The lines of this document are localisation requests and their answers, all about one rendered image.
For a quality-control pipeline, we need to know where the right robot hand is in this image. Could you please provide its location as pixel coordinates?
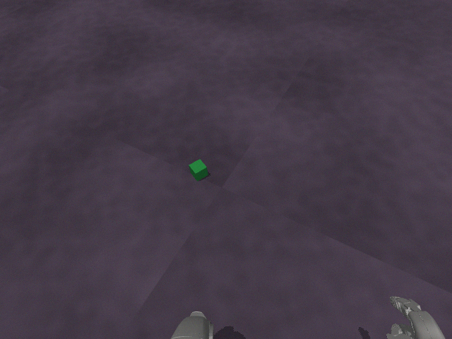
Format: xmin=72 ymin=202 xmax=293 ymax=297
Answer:
xmin=386 ymin=296 xmax=445 ymax=339

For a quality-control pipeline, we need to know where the cube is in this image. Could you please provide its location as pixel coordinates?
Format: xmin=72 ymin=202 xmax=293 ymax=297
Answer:
xmin=189 ymin=159 xmax=208 ymax=181

